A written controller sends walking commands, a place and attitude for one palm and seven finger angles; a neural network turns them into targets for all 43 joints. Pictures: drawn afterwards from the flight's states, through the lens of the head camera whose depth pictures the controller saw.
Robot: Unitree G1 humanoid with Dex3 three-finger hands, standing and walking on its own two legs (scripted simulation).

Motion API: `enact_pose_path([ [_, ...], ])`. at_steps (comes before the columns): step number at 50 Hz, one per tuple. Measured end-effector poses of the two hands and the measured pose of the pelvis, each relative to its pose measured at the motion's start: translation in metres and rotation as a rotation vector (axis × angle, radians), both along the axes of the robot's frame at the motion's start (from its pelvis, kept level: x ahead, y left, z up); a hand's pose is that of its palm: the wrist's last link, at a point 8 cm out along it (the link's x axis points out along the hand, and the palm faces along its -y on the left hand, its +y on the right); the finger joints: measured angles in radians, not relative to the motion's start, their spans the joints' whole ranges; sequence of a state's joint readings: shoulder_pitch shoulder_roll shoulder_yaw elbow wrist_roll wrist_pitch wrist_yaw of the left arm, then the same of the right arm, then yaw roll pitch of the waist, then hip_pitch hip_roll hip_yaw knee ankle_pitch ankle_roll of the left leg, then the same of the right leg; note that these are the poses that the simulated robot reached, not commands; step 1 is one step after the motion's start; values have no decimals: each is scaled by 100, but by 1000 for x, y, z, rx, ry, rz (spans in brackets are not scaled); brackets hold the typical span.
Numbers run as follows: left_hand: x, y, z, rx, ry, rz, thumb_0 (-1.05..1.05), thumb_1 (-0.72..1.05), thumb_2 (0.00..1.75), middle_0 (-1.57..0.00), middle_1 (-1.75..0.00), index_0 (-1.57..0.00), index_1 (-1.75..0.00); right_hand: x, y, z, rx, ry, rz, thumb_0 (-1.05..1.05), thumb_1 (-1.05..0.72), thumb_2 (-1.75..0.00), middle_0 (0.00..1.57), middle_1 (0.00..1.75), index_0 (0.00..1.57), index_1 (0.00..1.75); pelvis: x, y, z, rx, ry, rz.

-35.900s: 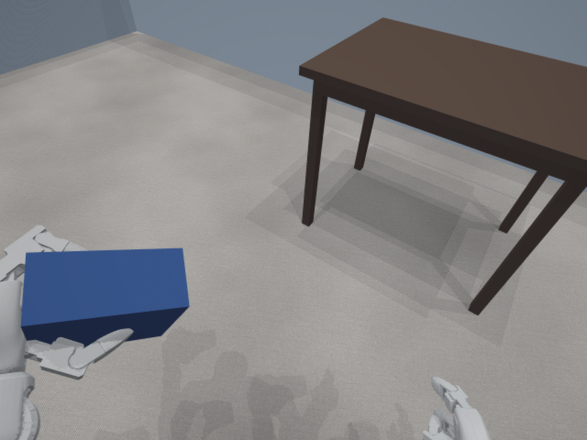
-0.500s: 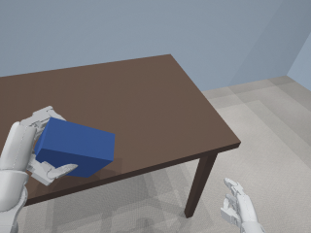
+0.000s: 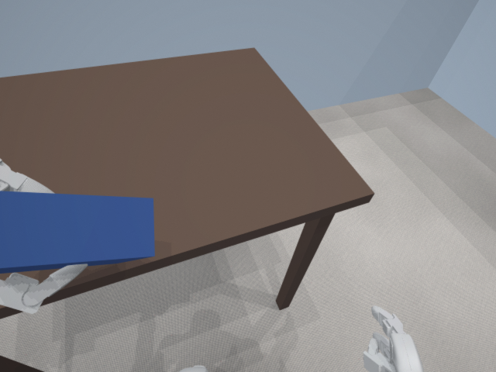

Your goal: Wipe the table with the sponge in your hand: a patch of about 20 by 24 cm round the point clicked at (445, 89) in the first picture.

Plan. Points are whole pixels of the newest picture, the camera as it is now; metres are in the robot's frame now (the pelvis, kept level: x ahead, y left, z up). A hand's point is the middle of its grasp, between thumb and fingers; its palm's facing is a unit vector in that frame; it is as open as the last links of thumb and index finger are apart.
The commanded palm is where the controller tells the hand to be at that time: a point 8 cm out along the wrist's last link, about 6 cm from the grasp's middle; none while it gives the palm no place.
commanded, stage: step back with the hand held close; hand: left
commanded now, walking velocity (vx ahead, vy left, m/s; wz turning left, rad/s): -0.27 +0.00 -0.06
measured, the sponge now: (94, 235) +0.23 +0.20 +0.17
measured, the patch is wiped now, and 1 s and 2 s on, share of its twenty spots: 1.00 1.00 1.00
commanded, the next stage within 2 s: stop stepping back and stand still in 0.58 s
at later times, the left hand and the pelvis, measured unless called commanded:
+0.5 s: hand out of the picture +0.10 +0.22 +0.21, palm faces +0.40 -0.81 -0.42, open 10.0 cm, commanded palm +0.04 +0.26 +0.23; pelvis -0.12 -0.02 +0.00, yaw +0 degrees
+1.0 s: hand out of the picture -0.08 +0.14 +0.20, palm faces +0.40 -0.82 -0.42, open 10.0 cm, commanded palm -0.15 +0.19 +0.23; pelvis -0.30 -0.09 -0.01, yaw +3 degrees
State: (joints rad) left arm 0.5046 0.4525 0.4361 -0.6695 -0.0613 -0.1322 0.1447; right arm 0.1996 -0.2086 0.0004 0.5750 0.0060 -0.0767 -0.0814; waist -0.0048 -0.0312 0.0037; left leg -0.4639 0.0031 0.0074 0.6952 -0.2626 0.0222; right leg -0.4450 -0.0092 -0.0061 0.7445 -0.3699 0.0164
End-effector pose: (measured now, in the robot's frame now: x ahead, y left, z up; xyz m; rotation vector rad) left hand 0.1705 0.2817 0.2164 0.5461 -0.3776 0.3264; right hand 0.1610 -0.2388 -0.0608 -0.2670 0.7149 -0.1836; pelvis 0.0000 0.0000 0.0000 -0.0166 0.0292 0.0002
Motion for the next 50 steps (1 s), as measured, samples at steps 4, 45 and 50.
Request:
enact_pose_path([
  [4,-17,0,17,-3,-99,40,-1,-49,106,-74,-134,-76,-133,6,13,10,30,-74,68,1,-90,-90,21,30,20,30,-14,-4,3,-7,-6,-9],
  [45,-252,-107,7,-2,42,-59,0,-50,106,-74,-134,-76,-134,-274,-90,-16,102,11,-59,1,-90,-90,21,30,20,30,-254,-85,2,53,-20,7],
  [50,-295,-99,1,-13,-30,-9,0,-50,106,-74,-134,-76,-134,-306,-110,-14,10,-9,-19,1,-90,-90,21,30,20,30,-295,-93,-11,61,11,46],
])
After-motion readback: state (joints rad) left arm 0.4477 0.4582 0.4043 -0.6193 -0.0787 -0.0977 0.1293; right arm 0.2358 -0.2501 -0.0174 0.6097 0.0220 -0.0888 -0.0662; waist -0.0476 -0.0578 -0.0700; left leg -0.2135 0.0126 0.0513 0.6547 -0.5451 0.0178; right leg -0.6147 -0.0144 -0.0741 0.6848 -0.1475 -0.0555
